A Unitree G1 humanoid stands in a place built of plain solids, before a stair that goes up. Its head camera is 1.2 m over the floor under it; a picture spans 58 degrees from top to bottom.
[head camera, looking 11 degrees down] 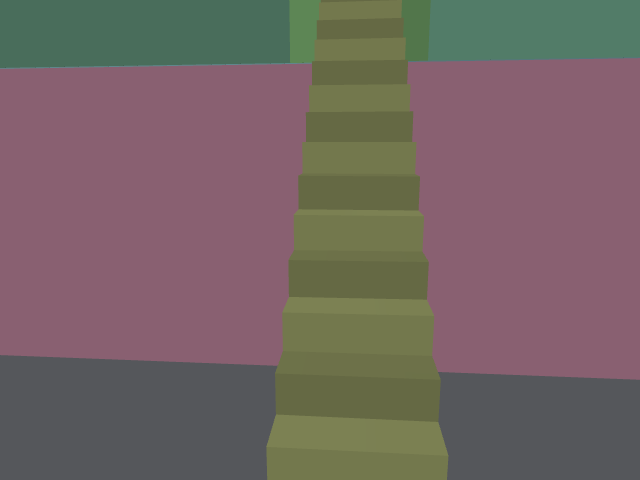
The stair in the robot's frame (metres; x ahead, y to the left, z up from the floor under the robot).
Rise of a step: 0.18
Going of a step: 0.19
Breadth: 0.64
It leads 5 degrees to the right of straight ahead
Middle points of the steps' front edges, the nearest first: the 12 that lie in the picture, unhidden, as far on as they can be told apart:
1.35 -0.13 0.18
1.54 -0.14 0.37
1.72 -0.16 0.55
1.91 -0.17 0.73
2.10 -0.19 0.91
2.29 -0.20 1.10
2.48 -0.22 1.28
2.67 -0.23 1.46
2.86 -0.25 1.64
3.05 -0.26 1.82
3.24 -0.28 2.00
3.43 -0.29 2.19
